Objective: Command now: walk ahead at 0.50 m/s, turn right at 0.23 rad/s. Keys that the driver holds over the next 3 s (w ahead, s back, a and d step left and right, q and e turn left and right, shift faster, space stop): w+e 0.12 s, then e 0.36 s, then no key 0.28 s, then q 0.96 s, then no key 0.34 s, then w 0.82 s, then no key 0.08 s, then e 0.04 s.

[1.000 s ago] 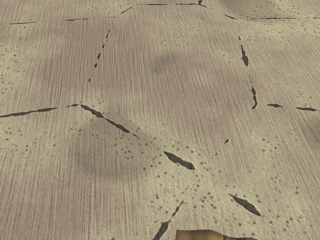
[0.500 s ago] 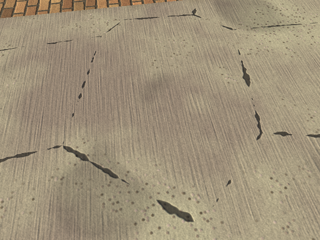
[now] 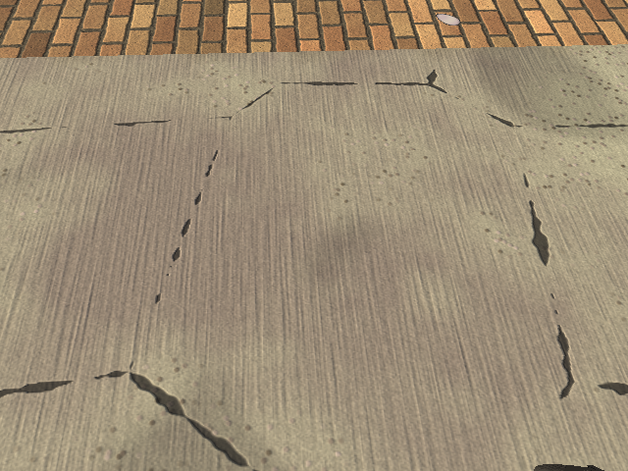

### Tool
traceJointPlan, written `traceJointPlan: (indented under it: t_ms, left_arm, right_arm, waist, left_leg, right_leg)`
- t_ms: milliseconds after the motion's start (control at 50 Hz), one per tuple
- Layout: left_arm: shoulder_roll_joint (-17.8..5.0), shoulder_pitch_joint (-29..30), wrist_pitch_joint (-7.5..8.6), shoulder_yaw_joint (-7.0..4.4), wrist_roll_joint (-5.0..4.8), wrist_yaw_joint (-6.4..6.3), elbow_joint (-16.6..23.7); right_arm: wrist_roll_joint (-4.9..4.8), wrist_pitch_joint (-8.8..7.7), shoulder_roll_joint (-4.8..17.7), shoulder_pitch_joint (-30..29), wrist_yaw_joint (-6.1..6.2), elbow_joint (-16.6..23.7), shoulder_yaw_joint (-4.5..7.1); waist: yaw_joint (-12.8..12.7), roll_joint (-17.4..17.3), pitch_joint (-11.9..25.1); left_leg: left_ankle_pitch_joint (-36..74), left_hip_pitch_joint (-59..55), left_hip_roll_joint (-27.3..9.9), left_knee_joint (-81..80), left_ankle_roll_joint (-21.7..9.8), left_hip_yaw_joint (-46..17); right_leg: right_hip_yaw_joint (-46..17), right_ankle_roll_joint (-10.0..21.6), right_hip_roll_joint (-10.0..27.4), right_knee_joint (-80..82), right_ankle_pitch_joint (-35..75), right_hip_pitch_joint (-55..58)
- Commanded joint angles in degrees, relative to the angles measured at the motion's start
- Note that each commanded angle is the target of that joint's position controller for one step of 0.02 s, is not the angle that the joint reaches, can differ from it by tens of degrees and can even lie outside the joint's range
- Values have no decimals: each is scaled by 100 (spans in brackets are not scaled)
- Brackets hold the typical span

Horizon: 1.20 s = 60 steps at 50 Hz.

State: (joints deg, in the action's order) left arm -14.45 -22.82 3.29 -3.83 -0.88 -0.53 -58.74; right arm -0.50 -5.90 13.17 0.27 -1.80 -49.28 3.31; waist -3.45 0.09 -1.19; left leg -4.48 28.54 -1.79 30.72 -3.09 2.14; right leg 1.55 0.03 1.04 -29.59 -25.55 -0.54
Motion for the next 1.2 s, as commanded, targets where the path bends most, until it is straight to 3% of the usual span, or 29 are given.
traceJointPlan:
  t_ms: [20,40,60,100,160,220,320,380,440,460,480,500,520,540,560,580,640,760,820,860,900,920,960,1020,1080,1100,1140,1160,1200]
  left_arm:
    - [-164,-339,248,79,-38,39,374]
    - [-677,143,296,-76,-204,40,497]
    - [-712,484,290,-89,-223,9,599]
    - [-554,543,156,-166,-131,-54,584]
    - [-241,356,-69,-178,-121,-71,566]
    - [-255,649,-131,-210,0,-63,819]
    - [-109,1512,-164,-119,61,151,1248]
    - [-293,1705,-224,-165,71,262,1507]
    - [-604,1180,-218,-297,63,334,1554]
    - [-856,614,-173,-421,68,297,1426]
    - [-1470,336,-163,-590,110,155,1472]
    - [-1817,582,-162,-571,210,92,1632]
    - [-1385,510,-159,-440,209,147,1737]
    - [-1112,959,-132,-359,161,148,1861]
    - [-866,1293,-145,-288,54,116,1880]
    - [-694,1494,-172,-225,35,80,1898]
    - [-786,1569,-177,-218,202,20,1877]
    - [-783,1595,-228,-168,214,-95,1797]
    - [-459,1611,-225,-17,261,-77,1630]
    - [-570,1581,-238,-22,184,-73,1532]
    - [-660,1315,-226,-53,210,-123,1517]
    - [-575,1246,-207,-69,235,-138,1580]
    - [-583,1742,-231,-110,211,-202,1678]
    - [-568,1679,-335,-184,169,-229,1706]
    - [-609,1430,-362,-273,153,-208,1697]
    - [-689,1213,-376,-311,163,-217,1654]
    - [-895,1088,-351,-332,216,-243,1656]
    - [-817,1064,-279,-275,256,-269,1733]
    - [-846,1692,-197,-256,194,-293,1863]
  right_arm:
    - [69,-5,1419,2619,85,-359,409]
    - [38,-23,1080,2162,96,-309,300]
    - [33,-32,858,1658,103,-198,226]
    - [104,-80,503,1038,79,-176,122]
    - [185,-119,537,923,114,-271,139]
    - [214,-76,751,899,263,-293,188]
    - [105,126,1017,1012,475,-281,235]
    - [-29,274,1142,1046,506,-289,293]
    - [-140,402,1237,788,547,-150,360]
    - [-135,443,1137,842,533,-129,330]
    - [56,422,950,1056,482,-23,251]
    - [297,368,437,1516,378,147,89]
    - [91,316,749,1368,275,83,129]
    - [-105,328,881,990,250,160,167]
    - [-73,380,868,837,308,102,181]
    - [23,459,932,734,387,66,218]
    - [53,605,827,959,462,6,235]
    - [18,643,695,726,500,-32,155]
    - [11,607,610,889,411,-194,106]
    - [46,573,670,991,338,-242,109]
    - [157,556,1174,838,317,-71,162]
    - [39,571,1444,697,321,-76,249]
    - [54,526,1191,605,307,14,227]
    - [36,470,1230,750,343,110,271]
    - [-31,514,1093,772,383,263,263]
    - [-49,539,971,731,392,342,237]
    - [-48,609,811,845,375,485,209]
    - [-27,658,1020,766,349,515,301]
    - [-101,780,905,911,340,475,328]
  waist:
    - [1084,-1441,2448]
    - [1021,-1074,1584]
    - [857,-761,1018]
    - [477,-660,381]
    - [217,-578,68]
    - [113,-469,-24]
    - [401,-388,73]
    - [413,-451,131]
    - [65,-496,393]
    - [-197,-197,699]
    - [-201,798,1098]
    - [419,1653,1740]
    - [76,911,2450]
    - [116,569,1828]
    - [234,105,1292]
    - [312,51,1003]
    - [509,474,916]
    - [351,685,883]
    - [374,684,788]
    - [492,601,578]
    - [246,-14,396]
    - [1,-816,313]
    - [201,-1136,115]
    - [279,-1040,242]
    - [229,-473,458]
    - [171,-40,530]
    - [197,1294,720]
    - [145,975,731]
    - [461,411,507]
  left_leg:
    - [-1149,-5229,-2277,-1208,-1417,-4229]
    - [-1406,-4513,-2095,-1313,-1093,-3416]
    - [-1271,-3651,-1920,-1461,-873,-2629]
    - [-785,-2312,-1500,-1940,-622,-1537]
    - [926,-1662,-1321,-2132,-636,-531]
    - [2586,-1650,-1265,-1984,-666,236]
    - [2730,-2033,-1235,-1739,-627,838]
    - [2866,-2641,-1483,-1296,-567,817]
    - [3711,-2860,-1431,-68,-313,882]
    - [3345,-2666,-1093,968,-55,1025]
    - [1220,-1466,-647,2587,375,1081]
    - [-3728,421,500,4476,734,480]
    - [-3647,608,369,4963,616,-655]
    - [-3142,935,139,4881,512,-649]
    - [-2699,962,-113,4438,504,-575]
    - [-2408,727,-249,3991,516,-575]
    - [-1937,-40,-171,3362,567,-454]
    - [-1505,-539,-201,1778,678,-450]
    - [-1276,-1151,-206,869,617,-325]
    - [-724,-1592,-27,-111,422,-69]
    - [284,-1502,-582,-436,57,-798]
    - [53,-1138,-775,-588,-268,-1200]
    - [-555,-610,-923,-1089,-395,-1785]
    - [-232,-653,-799,-842,-333,-1906]
    - [-478,-191,-403,-227,-125,-1571]
    - [-803,161,-171,282,49,-1230]
    - [-2697,697,173,2278,380,-322]
    - [-3253,918,-25,3476,444,-505]
    - [-2739,842,-299,3755,477,-657]
  right_leg:
    - [-815,177,-328,-4316,-762,-3834]
    - [-962,276,-2,-4711,-484,-4302]
    - [-783,337,326,-4581,50,-4293]
    - [-764,351,696,-3974,805,-3695]
    - [-709,278,683,-3739,1180,-3332]
    - [-579,88,567,-2953,1813,-3534]
    - [-17,69,398,-1244,2781,-3132]
    - [76,207,313,-869,2249,-3166]
    - [365,525,-79,-330,1690,-2472]
    - [378,717,-320,294,2440,-1604]
    - [-985,1117,571,341,5101,-339]
    - [-3330,2385,1967,159,7117,1135]
    - [-3504,2550,2076,549,5924,1076]
    - [-2838,2237,1845,682,5048,544]
    - [-2270,1830,1534,805,4217,-109]
    - [-1992,1603,1318,952,3620,-744]
    - [-1570,1533,995,1196,3435,-1550]
    - [-1486,1374,894,1404,1828,-1627]
    - [-1328,1208,867,1395,1011,-1719]
    - [-1193,931,737,1205,517,-1820]
    - [-950,483,383,577,482,-1818]
    - [-307,278,-129,272,623,-1761]
    - [-16,185,-296,-222,1235,-1412]
    - [-79,326,-192,-316,1523,-1230]
    - [-274,514,199,-3,1652,-646]
    - [-596,696,601,313,1670,-357]
    - [-2172,1606,2240,1165,2607,-140]
    - [-2364,1925,2566,1272,3113,-225]
    - [-1466,1591,2172,1318,2865,-669]
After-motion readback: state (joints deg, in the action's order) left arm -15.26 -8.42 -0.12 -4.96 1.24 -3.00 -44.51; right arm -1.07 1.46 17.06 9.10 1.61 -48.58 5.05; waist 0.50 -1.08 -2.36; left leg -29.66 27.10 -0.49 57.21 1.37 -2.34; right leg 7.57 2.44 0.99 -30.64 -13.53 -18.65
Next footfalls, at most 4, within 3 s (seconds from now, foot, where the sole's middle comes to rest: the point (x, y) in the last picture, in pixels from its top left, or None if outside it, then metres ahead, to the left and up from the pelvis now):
0.48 right None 0.34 -0.13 -0.76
0.88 left None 0.36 0.11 -0.76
1.40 left None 0.34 0.14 -0.76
1.90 right None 0.39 -0.08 -0.76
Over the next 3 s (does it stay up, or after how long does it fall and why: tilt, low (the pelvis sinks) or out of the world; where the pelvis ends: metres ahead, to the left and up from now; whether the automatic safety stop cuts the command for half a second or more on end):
stays up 0.66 0.08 0.02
